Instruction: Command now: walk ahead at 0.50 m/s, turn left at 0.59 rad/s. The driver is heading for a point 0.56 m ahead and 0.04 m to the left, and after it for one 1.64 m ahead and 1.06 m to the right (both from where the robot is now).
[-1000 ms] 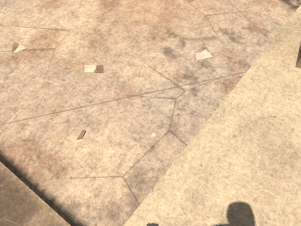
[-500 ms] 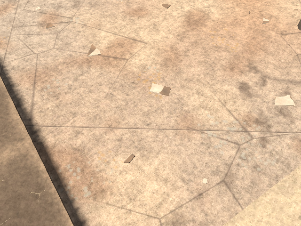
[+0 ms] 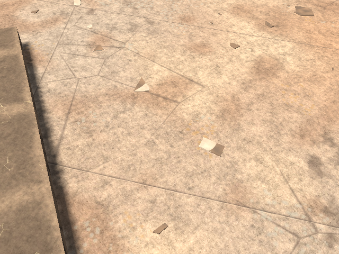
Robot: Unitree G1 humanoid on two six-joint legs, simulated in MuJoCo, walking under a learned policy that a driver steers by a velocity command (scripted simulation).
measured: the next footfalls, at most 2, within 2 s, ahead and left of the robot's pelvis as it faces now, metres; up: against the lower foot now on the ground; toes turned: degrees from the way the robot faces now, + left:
right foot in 0.30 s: +0.35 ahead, -0.21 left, -0.22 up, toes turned +11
left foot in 0.74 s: +0.53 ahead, +0.06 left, -0.22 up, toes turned +25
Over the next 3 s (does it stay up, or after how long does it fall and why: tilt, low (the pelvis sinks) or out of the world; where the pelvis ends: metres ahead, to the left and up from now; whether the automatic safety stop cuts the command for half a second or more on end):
stays up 0.67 -0.16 -0.22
